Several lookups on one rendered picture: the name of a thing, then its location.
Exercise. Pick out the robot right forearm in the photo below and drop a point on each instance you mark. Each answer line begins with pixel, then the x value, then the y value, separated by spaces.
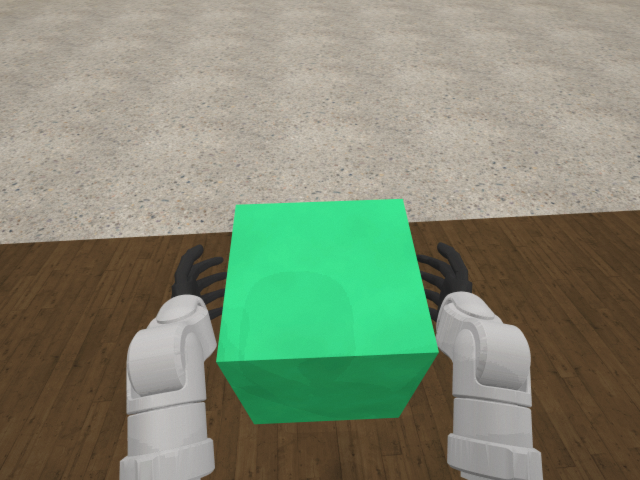
pixel 492 428

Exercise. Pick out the robot left hand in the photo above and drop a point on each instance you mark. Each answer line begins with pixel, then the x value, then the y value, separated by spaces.
pixel 187 273

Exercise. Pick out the robot left forearm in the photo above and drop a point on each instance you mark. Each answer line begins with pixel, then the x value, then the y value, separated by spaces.
pixel 165 380

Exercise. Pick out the carton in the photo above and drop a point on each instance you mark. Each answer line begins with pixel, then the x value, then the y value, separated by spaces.
pixel 325 316

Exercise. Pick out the robot right hand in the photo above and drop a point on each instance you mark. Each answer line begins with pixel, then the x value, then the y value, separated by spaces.
pixel 456 276

